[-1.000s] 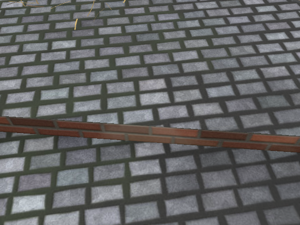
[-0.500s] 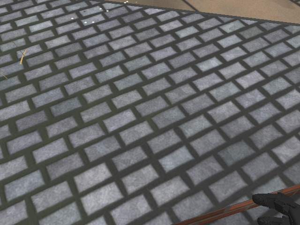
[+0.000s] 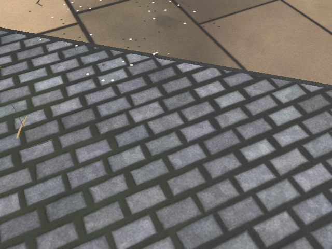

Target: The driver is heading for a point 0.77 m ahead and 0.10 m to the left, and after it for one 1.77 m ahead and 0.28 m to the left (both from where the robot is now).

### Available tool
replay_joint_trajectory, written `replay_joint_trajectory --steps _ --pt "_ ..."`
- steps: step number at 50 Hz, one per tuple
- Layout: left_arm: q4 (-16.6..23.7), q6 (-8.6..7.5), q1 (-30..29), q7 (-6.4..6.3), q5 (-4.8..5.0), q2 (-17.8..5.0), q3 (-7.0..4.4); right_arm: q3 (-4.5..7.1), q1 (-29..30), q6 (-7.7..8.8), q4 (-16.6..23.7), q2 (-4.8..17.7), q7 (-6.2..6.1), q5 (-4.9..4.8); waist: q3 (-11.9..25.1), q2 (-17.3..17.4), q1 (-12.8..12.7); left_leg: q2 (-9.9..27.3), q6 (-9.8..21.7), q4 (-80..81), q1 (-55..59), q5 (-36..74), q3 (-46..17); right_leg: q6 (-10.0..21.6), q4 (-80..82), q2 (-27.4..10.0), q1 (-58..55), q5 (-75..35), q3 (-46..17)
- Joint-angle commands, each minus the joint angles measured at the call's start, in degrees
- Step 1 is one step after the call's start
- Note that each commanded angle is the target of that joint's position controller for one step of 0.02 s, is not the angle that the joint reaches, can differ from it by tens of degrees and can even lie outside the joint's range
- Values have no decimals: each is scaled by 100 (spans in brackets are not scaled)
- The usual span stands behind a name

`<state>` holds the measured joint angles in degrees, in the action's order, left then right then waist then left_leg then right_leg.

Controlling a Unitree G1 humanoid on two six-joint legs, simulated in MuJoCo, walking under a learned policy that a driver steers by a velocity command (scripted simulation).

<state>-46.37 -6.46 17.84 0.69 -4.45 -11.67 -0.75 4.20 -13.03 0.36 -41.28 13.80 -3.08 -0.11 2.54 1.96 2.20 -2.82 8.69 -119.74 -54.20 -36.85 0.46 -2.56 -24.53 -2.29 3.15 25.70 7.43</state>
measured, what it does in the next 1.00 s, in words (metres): climbs: left foot 0.14 m higher, then right foot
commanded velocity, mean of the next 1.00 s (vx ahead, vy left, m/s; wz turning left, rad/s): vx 1.00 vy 0.00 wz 0.22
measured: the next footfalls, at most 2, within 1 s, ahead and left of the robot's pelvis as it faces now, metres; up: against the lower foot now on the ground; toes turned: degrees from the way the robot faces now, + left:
left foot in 0.16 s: +0.29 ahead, +0.06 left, +0.14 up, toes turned +4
right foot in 0.54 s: +0.70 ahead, +0.01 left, +0.14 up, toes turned +28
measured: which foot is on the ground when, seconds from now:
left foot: up 0.00-0.14, down 0.16-0.50, up 0.52-0.90, down 0.92-1.00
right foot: down 0.00-0.14, up 0.16-0.52, down 0.54-0.94, up 0.96-1.00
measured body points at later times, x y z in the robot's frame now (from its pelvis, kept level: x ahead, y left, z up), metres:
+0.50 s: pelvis +0.48 +0.04 +0.14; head +0.51 +0.05 +0.59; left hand +0.67 +0.32 +0.13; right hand +0.60 -0.24 +0.02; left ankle +0.26 +0.05 -0.57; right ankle +0.68 -0.02 -0.57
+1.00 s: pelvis +0.93 +0.18 +0.13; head +0.96 +0.18 +0.58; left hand +0.81 +0.42 +0.01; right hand +1.22 +0.04 +0.08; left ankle +0.96 +0.31 -0.59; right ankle +0.73 +0.03 -0.49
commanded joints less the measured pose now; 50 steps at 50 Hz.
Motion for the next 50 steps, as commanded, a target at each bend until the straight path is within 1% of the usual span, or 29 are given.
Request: replay_joint_trajectory --steps 1,3,5,6,7,8,9,10,11,12,13,16,18,20,22,25,26,27,28,29,31,35,40,43,45,46,47,48,50 --pt "-460 -208 158 81 190 53 51 -579 2217 14 2035 -804 138 142 -1740 -753 583 519 244 898 -2287 -508 -237 399 2535 -1789 835 -2997 -143" --pt "-160 -125 -1231 -93 250 -355 -16 -434 907 -106 1584 -397 316 268 -1160 -759 1551 -15 155 2349 832 796 662 219 2238 -741 2621 -6963 1622" --pt "332 -401 -1080 -236 749 -1865 -411 -153 -1077 -179 779 471 402 243 986 -537 2017 -532 -62 3747 4866 2180 1054 809 693 -964 2781 -10609 847" --pt "448 -429 -1307 -205 821 -2435 -623 20 -2110 -231 526 822 375 245 1850 -931 2489 -708 -133 4082 5737 2006 1030 915 -1061 -1143 2127 -11643 501" --pt "657 -356 -1651 -127 839 -2432 -727 215 -2823 -262 404 1241 377 151 2207 -1072 2844 -774 225 5217 6484 1504 111 870 -3857 -1091 2083 -10931 98" --pt "687 -221 -1750 57 551 -1427 -562 403 -1508 -218 472 1483 411 -180 1430 754 2265 -847 982 7362 5921 1428 -1256 636 -7654 431 3109 -2825 -65" --pt "1618 -294 -1003 239 205 -396 -211 353 -218 -248 753 1837 372 -45 1638 2337 594 377 1893 8683 5896 2495 -4420 390 -9818 994 4811 -714 -825" --pt "1956 -312 -932 249 -24 -272 -102 299 -314 -208 743 1608 294 -99 1713 1101 424 736 1945 9609 5822 1001 -5757 526 -10009 867 5196 -740 -1490" --pt "2012 -255 -792 212 3 -65 50 208 -415 -98 471 1345 213 -29 628 446 76 764 1680 9945 4915 1184 -5773 443 -9818 631 5489 -564 -1520" --pt "2154 -132 -929 116 -71 108 183 68 -642 31 101 902 163 104 -364 -133 -220 508 1353 9698 3868 1481 -5159 421 -9502 455 5782 -125 -1499" --pt "2108 46 -848 19 -102 50 250 61 -548 127 76 905 149 187 -771 -625 -408 401 1186 9568 3113 1554 -4309 412 -8950 304 5674 345 -1461" --pt "2332 344 -1182 -166 24 -688 148 -24 -127 431 38 1033 305 59 -1251 -693 -814 -169 796 10274 1455 2483 -2896 281 -5775 -2 4243 473 -1103" --pt "2627 294 -1793 -106 207 -875 137 37 -101 459 29 1107 192 24 -1186 -371 -516 -413 788 10812 1263 3338 -2490 36 -3407 -170 2769 -1025 -853" --pt "2330 327 -1436 -12 324 -481 218 110 -125 474 -19 1261 243 -48 -133 -340 -391 -519 620 10899 1744 3877 -2040 38 -2208 175 863 -2744 -650" --pt "2132 310 -1197 -20 387 -665 125 222 -474 492 -81 1457 290 -27 296 -38 -342 -238 413 10183 3572 5777 -2196 137 -1254 414 941 -2680 -650" --pt "1474 203 316 -233 465 -1148 -205 274 -380 542 -25 1442 365 164 1114 29 -1138 124 -85 7620 5216 7618 -1976 375 -236 373 62 -2589 -408" --pt "1122 201 1219 -318 379 -1339 -345 218 -143 574 119 1193 379 196 1365 -272 -1518 -98 -233 5942 4304 6344 -1695 572 -581 81 -1140 -2054 -602" --pt "908 196 1664 -304 204 -1314 -313 -51 -11 606 315 240 377 348 1110 -1389 -1367 -609 -276 4159 2563 1271 -1434 622 -1101 -756 -2053 -1919 -1876" --pt "994 177 864 -182 40 -1675 -418 -151 -1460 611 528 175 361 -21 1420 -2636 -266 -966 -378 3373 1142 952 -1356 1573 244 -1800 -2476 -911 -5479" --pt "1204 180 198 -86 136 -1144 -423 -168 -1031 528 341 534 296 172 795 -1315 -326 -341 -318 3424 773 1600 -1021 2005 895 -1703 -1694 440 -5649" --pt "925 138 234 -4 274 -877 -372 -148 180 492 652 782 371 373 -53 -52 -393 112 -470 4096 982 1974 -748 1831 1008 -1141 -410 -223 -4428" --pt "260 55 1168 -32 385 -929 -356 -365 837 367 1087 515 502 499 -454 -384 -297 487 -763 5465 903 1584 -403 1670 1248 -482 182 -1761 -3418" --pt "140 109 1081 -35 488 -1204 -450 -591 2000 459 1481 316 609 283 -577 -488 -514 147 -928 8063 2801 3594 138 1487 1794 -146 1404 -3507 -2727" --pt "-74 99 1318 7 543 -1273 -457 -500 1856 460 1387 528 445 228 -272 -516 -465 -53 -760 8654 3724 3737 150 1267 1062 -215 853 -5190 -2611" --pt "-126 98 1285 10 541 -1524 -518 -331 640 500 1063 811 280 264 512 -563 154 -101 -582 8906 5306 3342 75 1017 -814 -36 853 -6099 -2433" --pt "-8 62 1056 31 560 -1538 -545 -179 -376 532 850 1087 167 313 995 -549 658 499 -446 8799 6650 2830 -430 942 -2157 174 1722 -5092 -2395" --pt "216 8 956 -1 522 -865 -407 -7 -1453 530 712 1529 64 449 1807 400 870 2166 -187 8919 7833 1120 -2138 968 -3944 467 2577 -1450 -1959" --pt "453 125 1431 -54 715 -740 -311 42 -1116 467 714 1678 103 443 2403 1430 407 3194 423 9842 8193 -135 -4766 864 -5462 665 3703 184 -1453" --pt "401 294 419 -39 400 -997 -368 -86 -444 460 679 704 150 305 588 227 354 2508 288 10231 6631 220 -3464 889 -5344 66 4354 -822 -1243"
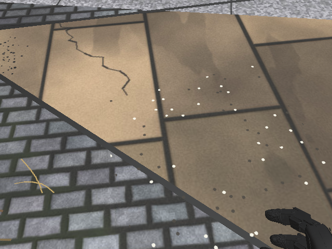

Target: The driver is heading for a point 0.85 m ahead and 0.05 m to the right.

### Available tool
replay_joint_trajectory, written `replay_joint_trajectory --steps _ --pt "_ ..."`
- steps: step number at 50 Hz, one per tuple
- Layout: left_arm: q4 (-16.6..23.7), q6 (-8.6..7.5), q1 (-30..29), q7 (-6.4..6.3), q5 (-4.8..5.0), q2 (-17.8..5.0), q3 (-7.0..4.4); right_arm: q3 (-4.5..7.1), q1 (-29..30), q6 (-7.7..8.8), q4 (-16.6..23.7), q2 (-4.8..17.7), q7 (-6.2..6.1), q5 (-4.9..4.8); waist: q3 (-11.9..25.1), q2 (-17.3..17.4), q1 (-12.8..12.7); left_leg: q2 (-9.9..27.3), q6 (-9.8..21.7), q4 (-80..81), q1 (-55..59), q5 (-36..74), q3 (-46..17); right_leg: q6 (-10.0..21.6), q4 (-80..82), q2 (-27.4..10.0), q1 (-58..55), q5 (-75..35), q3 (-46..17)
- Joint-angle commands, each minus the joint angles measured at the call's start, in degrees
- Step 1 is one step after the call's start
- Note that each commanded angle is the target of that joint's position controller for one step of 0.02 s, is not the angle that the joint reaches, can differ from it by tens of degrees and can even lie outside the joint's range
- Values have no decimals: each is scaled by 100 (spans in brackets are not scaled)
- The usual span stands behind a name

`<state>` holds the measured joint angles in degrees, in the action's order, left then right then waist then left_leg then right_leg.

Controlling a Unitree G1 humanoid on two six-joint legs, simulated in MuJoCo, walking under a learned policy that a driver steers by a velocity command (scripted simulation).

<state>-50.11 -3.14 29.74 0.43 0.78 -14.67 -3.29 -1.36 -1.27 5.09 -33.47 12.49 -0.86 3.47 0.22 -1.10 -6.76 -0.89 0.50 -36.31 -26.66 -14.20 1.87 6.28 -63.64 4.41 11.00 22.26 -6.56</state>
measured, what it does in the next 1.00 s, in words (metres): walks ahead: right foot, then left foot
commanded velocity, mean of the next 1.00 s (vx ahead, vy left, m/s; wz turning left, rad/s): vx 0.45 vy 0.00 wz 0.03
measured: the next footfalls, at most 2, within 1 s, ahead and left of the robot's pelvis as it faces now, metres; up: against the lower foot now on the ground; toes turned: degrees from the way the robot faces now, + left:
right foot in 0.34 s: +0.51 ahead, -0.16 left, +0.00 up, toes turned -20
left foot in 0.84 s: +0.70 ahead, +0.00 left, +0.00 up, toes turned +1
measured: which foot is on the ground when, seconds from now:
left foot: down 0.00-0.34, up 0.36-0.82, down 0.84-1.00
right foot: up 0.00-0.32, down 0.34-0.86, up 0.88-1.00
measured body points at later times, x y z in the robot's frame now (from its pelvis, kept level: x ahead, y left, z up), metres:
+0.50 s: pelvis +0.41 -0.09 +0.00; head +0.46 -0.10 +0.45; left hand +0.63 +0.09 -0.11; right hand +0.42 -0.37 -0.12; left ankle +0.40 +0.11 -0.60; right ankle +0.48 -0.15 -0.72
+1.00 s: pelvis +0.59 -0.08 +0.01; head +0.64 -0.06 +0.46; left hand +0.79 +0.19 -0.08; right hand +0.73 -0.36 -0.07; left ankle +0.66 +0.00 -0.72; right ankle +0.55 -0.22 -0.63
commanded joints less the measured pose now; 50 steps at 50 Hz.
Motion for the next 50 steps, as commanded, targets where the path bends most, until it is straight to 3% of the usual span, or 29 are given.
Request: replay_joint_trajectory --steps 1,2,4,5,7,10,12,14,16,17,18,19,20,21,22,24,26,29,32,37,41,42,43,44,45,46,47,48,50 --pt "810 5 -1103 43 -203 -560 -99 445 -1749 29 -262 698 -33 -27 292 200 1209 2120 1053 1978 3290 -717 -2911 -25 -1310 -731 3505 -478 180" --pt "899 75 -1131 114 -245 -418 -79 450 -1773 78 -408 695 -51 -30 134 300 998 2039 1064 2144 2875 -569 -2547 -58 -1266 -841 3477 -408 171" --pt "1130 248 -1493 209 -266 -205 -29 444 -1810 200 -684 571 7 -156 -287 573 761 1958 924 2503 2329 -52 -1798 -115 -1058 -1091 3585 -274 154" --pt "1243 309 -1700 249 -269 -132 -7 424 -1840 226 -801 480 43 -234 -412 486 699 1856 800 2669 2275 335 -1294 -126 -988 -1155 3747 -339 206" --pt "1622 344 -2136 346 -303 -144 52 448 -1716 288 -903 607 55 -246 -518 768 502 1847 668 2821 2134 1428 -558 -127 -674 -1276 3880 -875 269" --pt "1822 307 -2644 502 -276 -285 118 486 -1360 302 -980 815 40 -238 -700 411 380 1173 289 3170 1514 2036 940 -45 911 -1036 2812 -2192 877" --pt "1838 267 -2859 559 -292 -288 147 527 -1615 305 -1102 1076 26 -266 -792 239 443 1096 236 2935 1562 3908 1327 113 1728 -600 1917 -2654 1471" --pt "1599 190 -2245 513 -328 -483 86 621 -1824 238 -1060 1503 -26 -313 -287 396 183 1154 150 1545 2155 6348 1325 201 2112 2 1064 -2426 1857" --pt "990 106 -308 375 -442 -756 -80 624 -1772 125 -1018 1677 -76 -327 747 449 -683 1335 137 -997 1541 6110 1102 520 2792 146 -1460 -2819 1132" --pt "809 120 -270 239 -394 -1029 -201 593 -1783 105 -1008 1441 -23 -385 835 -293 -623 452 -44 -3001 706 2046 1229 532 3404 -225 -2294 -3710 615" --pt "1403 88 -1044 58 -187 -1827 -194 346 -3119 206 -839 830 57 -307 1796 -1812 462 221 -292 -5548 -1130 -2452 134 1383 2339 -2366 -4236 -7765 -1926" --pt "1497 143 -708 66 -232 -1491 -223 411 -2954 281 -984 1528 105 -647 3684 -666 -264 -43 -212 -6082 -958 -2233 -1407 2102 3063 -2943 -4467 -6221 -2929" --pt "1395 80 -1007 134 -217 -1539 -217 485 -2380 214 -855 1617 53 -828 2861 126 -52 221 -260 -5624 -948 -1852 -1177 1862 3624 -2736 -3347 -5455 -2515" --pt "1297 -31 -1463 161 -59 -1333 -177 461 -2014 127 -732 1423 -51 -785 1825 501 263 514 -305 -4955 -1126 -1498 -970 1560 3905 -2567 -2150 -4738 -2009" --pt "1300 -129 -1827 140 -77 -1020 -66 452 -1904 10 -898 1318 -135 -704 1017 709 464 652 -340 -4712 -923 -1334 -920 1278 4037 -2399 -1006 -4925 -1448" --pt "1182 -244 -2100 190 -237 -774 -25 516 -2403 -277 -1090 1173 -161 -622 686 359 921 852 -382 -4285 -17 -1022 -938 1136 4478 -2173 476 -4824 -686" --pt "1071 -300 -2294 157 -228 -567 5 555 -2300 -391 -1094 945 -175 -586 407 71 1007 829 -413 -3777 8 -731 -795 936 4761 -1887 906 -5051 145" --pt "1023 -214 -2516 -78 -246 -589 -38 583 -1844 -393 -868 793 -174 -515 362 -56 1000 828 -497 -2968 -497 273 -591 735 4832 -1698 565 -5189 912" --pt "1038 -38 -2654 -262 -201 -557 -40 567 -1507 -387 -745 645 -64 -472 397 -193 844 768 -458 -1865 -551 1256 -291 555 4750 -1519 45 -4677 1449" --pt "917 275 -2424 -321 -109 -792 -149 606 -903 -470 -314 711 213 -452 220 -306 532 665 -212 -727 -803 943 64 499 4338 -1967 -885 -4366 1565" --pt "999 387 -2663 -354 63 -870 -221 734 -1419 -486 -229 890 338 -468 291 -382 869 232 238 6 -69 251 453 155 3157 -2051 -986 -5352 1724" --pt "992 386 -2690 -353 98 -841 -225 823 -1987 -451 -354 1036 289 -446 485 -159 1180 23 500 641 774 974 398 -123 2247 -1766 -674 -5364 1911" --pt "1125 343 -2658 -323 -5 -808 -222 1035 -2422 -418 -354 1664 153 -400 646 832 1343 565 962 935 1918 4031 -886 -585 734 -1184 517 -3490 1952" --pt "1452 306 -2562 -248 -226 -408 -115 1131 -2200 -426 -205 2177 65 -255 1248 2329 840 1839 2411 1035 3473 5288 -3419 -1069 -1441 233 2756 1395 1527" --pt "1379 191 -2598 -124 -202 -667 -118 1046 -1991 -377 58 1943 120 -189 2207 1357 1098 2089 2515 1380 3713 4214 -4030 -930 -1872 88 2880 1513 -110" --pt "1444 153 -2920 -81 -43 -758 -146 1000 -1599 -350 167 1744 119 -249 1794 790 1021 1911 2207 1458 3338 3465 -3473 -821 -1809 -86 2983 1118 -198" --pt "1390 161 -2980 -117 -74 -694 -157 956 -1274 -382 181 1531 95 -435 1126 93 785 1545 1799 1534 2658 2800 -2944 -806 -1236 -260 3043 733 -139" --pt "1386 204 -3033 -181 -154 -745 -185 898 -1025 -435 259 1317 33 -552 859 53 686 1387 1577 1589 2183 2354 -2708 -812 -698 -387 2963 469 -103" --pt "1380 260 -3009 -173 -120 -596 -170 900 -839 -544 378 1262 -61 -500 698 379 534 921 1351 1653 1639 2074 -2446 -892 208 -263 2447 170 14"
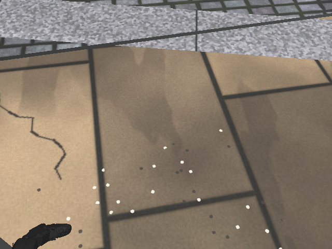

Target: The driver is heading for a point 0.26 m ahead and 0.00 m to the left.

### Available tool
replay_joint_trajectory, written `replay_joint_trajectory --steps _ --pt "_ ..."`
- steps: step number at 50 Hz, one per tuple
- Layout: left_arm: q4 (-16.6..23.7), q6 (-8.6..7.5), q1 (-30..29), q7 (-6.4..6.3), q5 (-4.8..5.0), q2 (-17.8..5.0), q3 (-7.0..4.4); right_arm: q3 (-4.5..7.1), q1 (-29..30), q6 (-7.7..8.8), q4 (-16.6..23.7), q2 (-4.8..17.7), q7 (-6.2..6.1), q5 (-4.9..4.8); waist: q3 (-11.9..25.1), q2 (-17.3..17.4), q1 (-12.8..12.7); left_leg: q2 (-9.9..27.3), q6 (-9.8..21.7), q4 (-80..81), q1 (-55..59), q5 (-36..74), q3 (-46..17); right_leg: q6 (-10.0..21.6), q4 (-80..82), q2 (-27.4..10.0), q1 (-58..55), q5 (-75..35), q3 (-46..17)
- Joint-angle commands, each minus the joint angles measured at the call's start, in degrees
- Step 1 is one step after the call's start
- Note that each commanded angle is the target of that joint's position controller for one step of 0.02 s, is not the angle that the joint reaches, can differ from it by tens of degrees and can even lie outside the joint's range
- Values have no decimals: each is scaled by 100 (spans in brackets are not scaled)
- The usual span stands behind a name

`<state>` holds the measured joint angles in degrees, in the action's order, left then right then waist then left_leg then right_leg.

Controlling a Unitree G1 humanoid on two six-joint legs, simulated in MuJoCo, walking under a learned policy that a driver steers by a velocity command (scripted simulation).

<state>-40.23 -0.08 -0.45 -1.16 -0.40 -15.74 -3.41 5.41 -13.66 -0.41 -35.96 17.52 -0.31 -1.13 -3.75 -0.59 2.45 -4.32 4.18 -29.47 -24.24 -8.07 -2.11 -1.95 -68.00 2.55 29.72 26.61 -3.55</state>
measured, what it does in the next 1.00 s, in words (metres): steps on the spot, turning left: right foot, then left foot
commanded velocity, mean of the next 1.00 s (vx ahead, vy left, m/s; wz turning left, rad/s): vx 0.01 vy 0.00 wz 0.33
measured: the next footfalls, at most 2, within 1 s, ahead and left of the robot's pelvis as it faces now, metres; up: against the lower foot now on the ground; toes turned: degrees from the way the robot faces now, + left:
right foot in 0.30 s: +0.15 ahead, -0.15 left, +0.00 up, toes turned +20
left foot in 0.62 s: +0.02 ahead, +0.08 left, +0.00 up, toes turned +14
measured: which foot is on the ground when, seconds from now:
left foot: down 0.00-0.30, up 0.32-0.60, down 0.62-1.00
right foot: up 0.00-0.28, down 0.30-1.00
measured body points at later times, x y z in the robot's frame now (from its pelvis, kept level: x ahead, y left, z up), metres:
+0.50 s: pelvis +0.05 -0.06 +0.01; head +0.08 -0.07 +0.46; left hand +0.08 +0.24 -0.09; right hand +0.30 -0.26 -0.09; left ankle -0.03 +0.07 -0.66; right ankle +0.11 -0.16 -0.73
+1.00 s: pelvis +0.04 -0.03 +0.00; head +0.04 -0.03 +0.45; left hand +0.06 +0.25 -0.12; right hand +0.24 -0.22 -0.11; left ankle -0.02 +0.07 -0.73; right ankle +0.11 -0.16 -0.73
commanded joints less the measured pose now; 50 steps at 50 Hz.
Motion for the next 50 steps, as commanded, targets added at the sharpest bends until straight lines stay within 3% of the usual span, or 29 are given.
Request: replay_joint_trajectory --steps 1,3,6,11,14,15,16,17,18,19,20,21,24,26,28,30,31,32,33,34,35,37,39,50 --pt "343 -51 36 -11 22 -393 -139 264 370 -29 661 824 -151 14 1148 381 -367 1167 938 948 1384 1558 -2027 -130 1049 26 452 -331 -248" --pt "282 -57 52 -28 62 -296 -113 328 255 -72 669 949 -225 27 1319 495 -308 1128 888 849 1463 1596 -2136 -228 1654 133 301 -475 -326" --pt "221 -37 62 -35 78 -337 -132 359 347 -164 743 989 -281 10 1365 744 -233 992 711 823 1218 804 -2349 -258 2190 216 -6 -881 -395" --pt "156 -107 230 44 51 -472 -166 228 467 -237 788 800 -205 91 1373 1132 -54 1014 619 508 1105 687 -2517 -125 2826 7 -580 -946 -259" --pt "86 -195 595 123 2 -506 -206 116 584 -258 804 658 -167 59 1192 1005 -247 751 392 90 725 460 -2492 168 4231 -147 -1532 -1851 -112" --pt "148 -188 628 110 -102 -794 -266 49 387 -251 796 466 -161 112 1129 323 -133 351 116 -570 349 -644 -2115 462 4637 -928 -1893 -2162 -912" --pt "161 -131 541 77 -230 -1268 -354 31 218 -202 908 434 -145 94 795 -1345 141 -620 -259 -1617 -449 -2398 -1035 1341 5087 -1925 -1854 -3014 -2207" --pt "248 -154 602 44 -271 -1084 -342 154 370 -105 900 866 -140 156 827 -1549 -94 -354 -573 -3085 -709 -2885 -966 2030 5264 -2586 -1607 -2939 -3178" --pt "334 -153 495 -5 -174 -885 -283 243 389 -89 764 1110 -124 96 772 -958 -113 -240 -644 -3769 -765 -2530 -1060 1948 5097 -2361 -1569 -2708 -2708" --pt "348 -127 361 -39 -68 -748 -238 233 351 -129 613 1006 -128 87 680 -591 -62 -204 -727 -4010 -737 -2224 -996 1635 4961 -1953 -1548 -2522 -2114" --pt "354 -109 363 -60 19 -674 -198 177 364 -170 564 812 -146 108 640 -479 -108 -190 -789 -4145 -834 -2024 -955 1456 4901 -1737 -1673 -2459 -1833" --pt "329 -86 426 -83 39 -624 -154 102 381 -191 541 596 -140 95 614 -428 -147 -186 -838 -4168 -831 -1895 -903 1419 4863 -1618 -1742 -2687 -1623" --pt "241 -3 642 -87 1 -507 -105 -81 584 -166 569 183 -113 57 761 -763 -261 79 -917 -2766 -454 -1786 -395 1275 4798 -1211 -2093 -2781 -978" --pt "174 55 814 -74 9 -616 -139 -162 713 -149 566 25 -85 62 840 -1115 -403 279 -920 -1570 156 -2015 -78 1297 4773 -1174 -2142 -2765 -882" --pt "116 98 1041 -65 39 -756 -177 -106 621 -139 443 176 -79 5 858 -1209 -485 271 -877 -596 571 -1665 85 1363 4657 -1297 -2222 -2865 -1038" --pt "59 87 1126 -57 137 -696 -144 -91 311 -125 209 167 -75 44 802 -1033 -313 212 -677 846 1297 -507 177 1192 4485 -1228 -1975 -2960 -982" --pt "1 36 1308 -46 140 -650 -127 -86 265 -116 200 279 -82 108 855 -841 -346 396 -500 1004 1745 -74 -103 940 4439 -1184 -1682 -2788 -956" --pt "35 -53 1328 -8 28 -531 -81 -57 206 -115 254 538 -117 183 1018 -223 -418 931 -294 742 2203 870 -605 623 4069 -984 -1271 -2419 -651" --pt "82 -141 1363 26 -47 -220 -7 -26 328 -99 101 644 -87 268 1029 986 -667 1194 71 497 1654 656 -860 280 4073 -459 -1320 -1443 7" --pt "85 -167 1010 34 -147 -333 -3 -124 532 -46 213 192 -31 273 884 818 -453 1165 176 668 1210 2 -937 47 4033 -445 -1654 -1460 43" --pt "66 -168 862 47 -139 -377 -29 -184 518 -4 170 22 -8 309 760 623 -397 1034 60 726 1040 -435 -853 9 4043 -426 -1745 -1623 38" --pt "14 -113 873 15 -93 -334 -34 -153 422 82 83 177 -7 267 502 557 -369 876 -117 716 810 -603 -744 58 3965 -421 -1794 -1840 36" --pt "-31 -88 936 -4 -53 -320 -39 -182 304 136 3 135 -33 235 362 565 -394 832 -170 697 676 -535 -705 102 3986 -452 -1818 -1907 -9" --pt "-456 -62 1077 -72 -10 -295 -67 -221 80 174 -262 -14 -67 190 389 129 -348 663 -181 552 788 -203 -555 47 3976 -488 -1953 -2195 -32"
